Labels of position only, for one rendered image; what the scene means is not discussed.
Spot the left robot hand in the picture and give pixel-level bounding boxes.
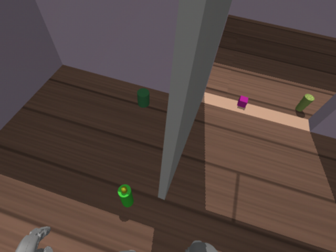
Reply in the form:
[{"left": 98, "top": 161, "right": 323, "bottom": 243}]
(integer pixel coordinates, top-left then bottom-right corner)
[{"left": 15, "top": 226, "right": 53, "bottom": 252}]

